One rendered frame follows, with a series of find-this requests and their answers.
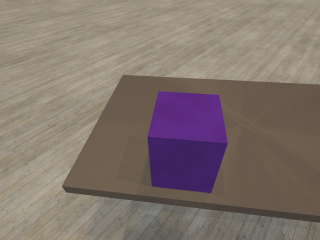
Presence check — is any carton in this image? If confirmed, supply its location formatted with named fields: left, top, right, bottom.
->
left=147, top=91, right=228, bottom=193

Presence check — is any table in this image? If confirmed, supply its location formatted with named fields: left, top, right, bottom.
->
left=62, top=75, right=320, bottom=223

